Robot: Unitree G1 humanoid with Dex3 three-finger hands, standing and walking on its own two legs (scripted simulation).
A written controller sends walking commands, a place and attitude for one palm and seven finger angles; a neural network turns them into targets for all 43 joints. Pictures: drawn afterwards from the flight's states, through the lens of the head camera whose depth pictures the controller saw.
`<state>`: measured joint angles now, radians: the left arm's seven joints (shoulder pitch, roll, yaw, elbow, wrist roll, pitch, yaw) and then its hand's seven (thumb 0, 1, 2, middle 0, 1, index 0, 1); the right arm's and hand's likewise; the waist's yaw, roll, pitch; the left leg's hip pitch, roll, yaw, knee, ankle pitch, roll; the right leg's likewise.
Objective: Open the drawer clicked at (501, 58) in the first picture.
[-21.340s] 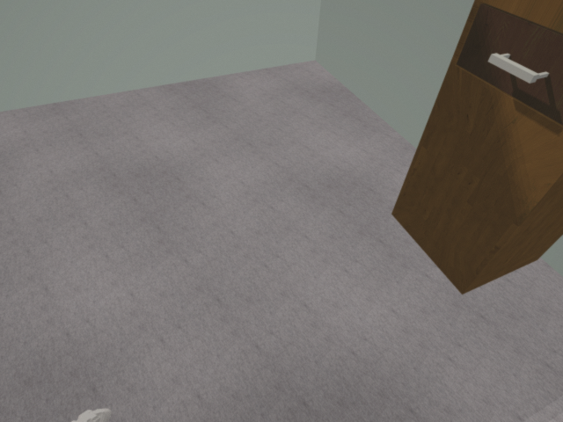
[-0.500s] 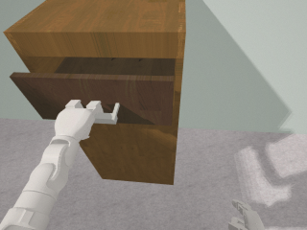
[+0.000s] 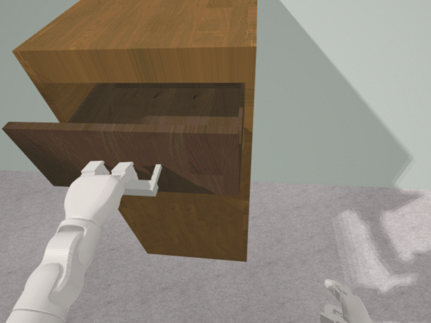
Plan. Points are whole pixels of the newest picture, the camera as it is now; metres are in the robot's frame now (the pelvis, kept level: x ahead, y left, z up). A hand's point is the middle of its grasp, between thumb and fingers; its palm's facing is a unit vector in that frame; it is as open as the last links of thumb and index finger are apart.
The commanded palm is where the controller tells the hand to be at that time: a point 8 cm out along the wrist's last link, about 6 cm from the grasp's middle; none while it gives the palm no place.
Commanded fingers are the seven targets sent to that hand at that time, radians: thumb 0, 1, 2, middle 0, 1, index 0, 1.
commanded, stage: pull the drawer open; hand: left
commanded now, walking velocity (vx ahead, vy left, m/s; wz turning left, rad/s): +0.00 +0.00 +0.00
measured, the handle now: (123, 177) +0.35 +0.22 +0.09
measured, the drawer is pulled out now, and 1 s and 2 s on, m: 0.15 0.24 0.30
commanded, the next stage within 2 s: open the thumb to release the handle in 1.64 s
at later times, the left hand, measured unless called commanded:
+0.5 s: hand (100, 235) +0.24 +0.23 +0.07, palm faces +0.04 -0.08 -1.00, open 5.5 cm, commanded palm +0.20 +0.23 +0.12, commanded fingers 0.00 0.90 0.90 -0.40 -1.35 -0.40 -1.35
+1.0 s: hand (90, 259) +0.20 +0.23 +0.07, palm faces +0.03 -0.08 -1.00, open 5.6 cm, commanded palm +0.15 +0.24 +0.12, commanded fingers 0.00 0.90 0.90 -0.40 -1.35 -0.40 -1.35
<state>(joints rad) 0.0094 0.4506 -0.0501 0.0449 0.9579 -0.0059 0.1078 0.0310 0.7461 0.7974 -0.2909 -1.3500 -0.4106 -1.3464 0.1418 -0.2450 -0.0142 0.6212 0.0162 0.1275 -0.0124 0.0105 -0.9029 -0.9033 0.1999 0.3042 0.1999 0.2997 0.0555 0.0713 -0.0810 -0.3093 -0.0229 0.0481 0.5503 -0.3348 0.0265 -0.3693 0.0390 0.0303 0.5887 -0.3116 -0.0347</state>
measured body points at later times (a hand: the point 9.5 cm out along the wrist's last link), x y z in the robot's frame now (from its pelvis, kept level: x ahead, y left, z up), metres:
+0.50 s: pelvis +0.00 +0.00 +0.00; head +0.01 -0.04 +0.45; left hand +0.23 +0.23 +0.12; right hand +0.21 -0.20 -0.10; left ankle -0.04 +0.10 -0.73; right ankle -0.01 -0.10 -0.73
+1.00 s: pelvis +0.00 +0.00 +0.00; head +0.02 -0.04 +0.44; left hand +0.19 +0.23 +0.13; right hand +0.22 -0.21 -0.10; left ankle -0.04 +0.10 -0.73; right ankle -0.01 -0.10 -0.73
